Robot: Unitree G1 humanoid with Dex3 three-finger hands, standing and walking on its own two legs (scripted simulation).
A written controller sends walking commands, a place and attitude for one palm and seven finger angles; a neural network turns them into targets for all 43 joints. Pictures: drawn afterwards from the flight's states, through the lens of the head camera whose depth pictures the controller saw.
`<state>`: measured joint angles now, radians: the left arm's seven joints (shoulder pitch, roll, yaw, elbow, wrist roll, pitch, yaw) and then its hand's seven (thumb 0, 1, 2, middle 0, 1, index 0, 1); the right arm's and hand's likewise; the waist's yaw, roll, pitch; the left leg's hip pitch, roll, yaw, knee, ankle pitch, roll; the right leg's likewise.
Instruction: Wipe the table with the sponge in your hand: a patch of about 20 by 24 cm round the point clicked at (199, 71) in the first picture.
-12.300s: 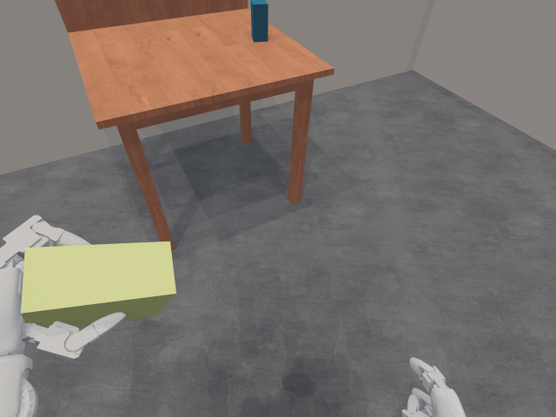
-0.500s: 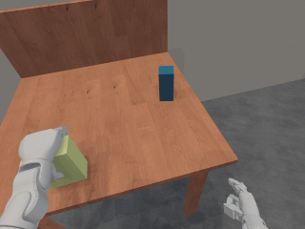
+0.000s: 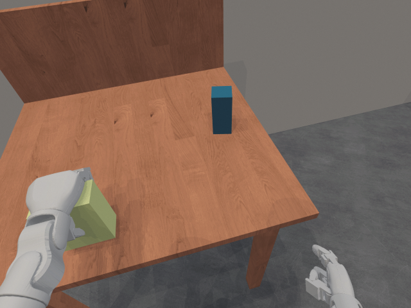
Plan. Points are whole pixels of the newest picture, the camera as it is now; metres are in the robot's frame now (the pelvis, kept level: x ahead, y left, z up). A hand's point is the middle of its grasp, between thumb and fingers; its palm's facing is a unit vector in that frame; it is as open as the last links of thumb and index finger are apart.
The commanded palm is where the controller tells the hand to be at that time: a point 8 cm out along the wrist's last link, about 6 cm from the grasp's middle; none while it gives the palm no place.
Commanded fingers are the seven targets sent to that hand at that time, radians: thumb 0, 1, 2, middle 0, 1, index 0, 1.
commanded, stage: move the sponge above the wiping area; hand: left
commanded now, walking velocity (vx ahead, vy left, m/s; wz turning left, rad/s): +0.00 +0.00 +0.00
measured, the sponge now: (82, 222) +0.25 +0.31 +0.02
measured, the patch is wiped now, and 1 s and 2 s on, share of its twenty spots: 0.00 0.00 0.00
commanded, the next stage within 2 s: lower the sponge onto the table in 0.38 s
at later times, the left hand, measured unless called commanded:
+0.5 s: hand (74, 208) +0.25 +0.30 +0.07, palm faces -0.01 -0.06 -1.00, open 10.0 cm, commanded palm +0.23 +0.29 +0.14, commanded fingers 0.00 0.10 1.30 -1.20 -1.60 -1.20 -1.60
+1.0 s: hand (73, 208) +0.25 +0.31 +0.07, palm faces -0.05 -0.06 -1.00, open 10.0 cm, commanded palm +0.23 +0.29 +0.13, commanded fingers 0.00 0.10 1.30 -1.20 -1.60 -1.20 -1.60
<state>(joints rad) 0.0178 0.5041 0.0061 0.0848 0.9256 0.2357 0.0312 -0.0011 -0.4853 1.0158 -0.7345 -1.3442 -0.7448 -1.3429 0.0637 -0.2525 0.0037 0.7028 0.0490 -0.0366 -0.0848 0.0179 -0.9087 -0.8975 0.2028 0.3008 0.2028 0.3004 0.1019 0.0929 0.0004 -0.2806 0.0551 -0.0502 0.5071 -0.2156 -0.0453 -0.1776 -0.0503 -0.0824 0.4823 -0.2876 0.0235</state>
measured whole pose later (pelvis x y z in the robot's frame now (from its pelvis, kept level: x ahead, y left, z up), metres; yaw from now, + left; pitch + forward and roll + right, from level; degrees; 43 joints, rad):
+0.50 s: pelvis +0.00 +0.00 +0.00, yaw +0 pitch -1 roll -1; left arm 0.04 0.49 -0.03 0.03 0.93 0.27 0.03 0.00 -0.49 1.02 -0.73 -1.34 -0.74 -1.34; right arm 0.04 -0.25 0.01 0.70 0.05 -0.03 -0.08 0.02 -0.91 -0.90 0.20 0.30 0.20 0.30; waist 0.12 0.10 -0.01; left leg -0.26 0.05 -0.05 0.50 -0.21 -0.05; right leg -0.16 -0.05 -0.09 0.48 -0.29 0.02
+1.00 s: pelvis +0.00 +0.00 +0.00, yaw +0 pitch -1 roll -1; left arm 0.02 0.50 0.00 0.09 0.93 0.25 0.03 0.00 -0.49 1.02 -0.73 -1.34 -0.74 -1.34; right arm 0.06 -0.25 0.01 0.70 0.05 -0.03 -0.08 0.02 -0.91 -0.90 0.20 0.30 0.20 0.30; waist 0.10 0.09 0.00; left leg -0.27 0.06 -0.05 0.50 -0.21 -0.05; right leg -0.17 -0.05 -0.08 0.48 -0.29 0.02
